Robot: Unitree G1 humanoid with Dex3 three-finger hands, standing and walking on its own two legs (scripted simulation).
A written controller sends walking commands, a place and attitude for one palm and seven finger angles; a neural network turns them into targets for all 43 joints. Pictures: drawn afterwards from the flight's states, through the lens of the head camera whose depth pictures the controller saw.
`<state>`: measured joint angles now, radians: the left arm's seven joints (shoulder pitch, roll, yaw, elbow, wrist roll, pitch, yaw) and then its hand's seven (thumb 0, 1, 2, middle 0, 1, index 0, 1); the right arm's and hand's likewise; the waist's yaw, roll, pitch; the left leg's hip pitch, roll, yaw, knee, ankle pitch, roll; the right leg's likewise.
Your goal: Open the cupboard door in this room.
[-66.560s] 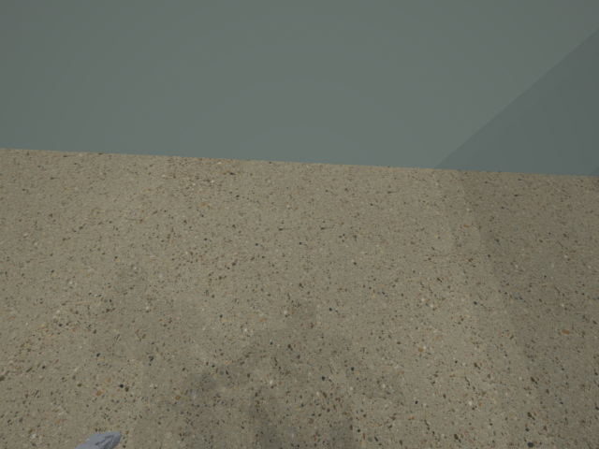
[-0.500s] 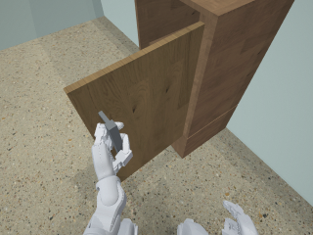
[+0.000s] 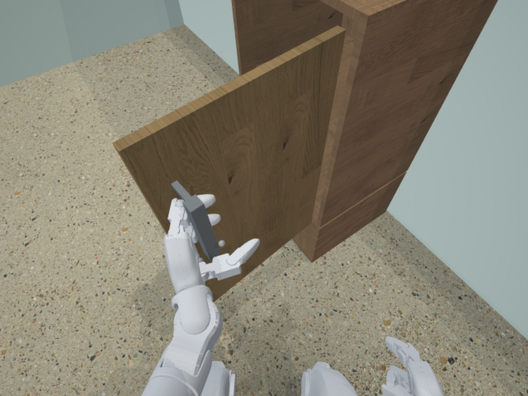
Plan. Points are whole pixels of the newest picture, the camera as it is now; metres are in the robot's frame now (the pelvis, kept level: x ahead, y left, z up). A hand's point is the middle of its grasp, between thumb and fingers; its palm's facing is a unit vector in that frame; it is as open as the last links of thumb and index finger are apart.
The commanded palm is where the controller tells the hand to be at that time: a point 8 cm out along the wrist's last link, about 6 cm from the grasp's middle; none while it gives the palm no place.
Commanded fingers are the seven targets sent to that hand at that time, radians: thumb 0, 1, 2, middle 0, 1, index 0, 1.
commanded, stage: open thumb and fingers to let go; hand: left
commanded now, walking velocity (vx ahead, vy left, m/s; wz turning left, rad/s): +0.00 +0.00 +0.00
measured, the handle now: (196, 222) +0.37 +0.12 +0.04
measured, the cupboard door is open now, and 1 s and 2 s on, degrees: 96 98 98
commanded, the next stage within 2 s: slide the hand sideways off the handle in 0.40 s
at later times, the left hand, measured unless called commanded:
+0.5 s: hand (216, 241) +0.34 +0.08 +0.04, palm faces +0.26 -0.96 -0.01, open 14.6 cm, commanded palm +0.30 +0.13 +0.03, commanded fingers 0.00 -0.50 0.30 -0.15 -0.30 -0.15 -0.30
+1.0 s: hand (206, 278) +0.28 +0.09 +0.03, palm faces -0.17 -0.99 -0.01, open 16.3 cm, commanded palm +0.26 +0.16 +0.03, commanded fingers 0.00 -0.50 0.30 -0.15 -0.30 -0.15 -0.30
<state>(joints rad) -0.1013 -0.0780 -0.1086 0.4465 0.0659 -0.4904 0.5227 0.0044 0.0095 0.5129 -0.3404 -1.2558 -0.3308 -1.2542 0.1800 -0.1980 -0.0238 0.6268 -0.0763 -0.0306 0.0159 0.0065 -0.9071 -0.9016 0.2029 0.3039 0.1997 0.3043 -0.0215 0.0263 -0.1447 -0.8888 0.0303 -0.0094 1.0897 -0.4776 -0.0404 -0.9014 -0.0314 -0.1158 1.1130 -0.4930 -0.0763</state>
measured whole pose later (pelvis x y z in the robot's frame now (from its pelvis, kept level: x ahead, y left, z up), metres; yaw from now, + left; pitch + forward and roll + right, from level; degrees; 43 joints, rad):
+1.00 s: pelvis +0.00 +0.05 -0.01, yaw -2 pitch +15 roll -1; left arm 0.07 0.05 -0.20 0.21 0.00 -0.42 0.06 -0.02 -0.50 0.30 -0.14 -0.31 -0.16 -0.31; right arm 0.23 -0.22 0.00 0.48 -0.01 -0.01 0.04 0.01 -0.91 -0.90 0.20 0.30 0.20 0.30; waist -0.01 0.02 -0.14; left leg -0.92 0.01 0.04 1.18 -0.53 0.03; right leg -0.92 -0.05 -0.07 1.15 -0.50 -0.01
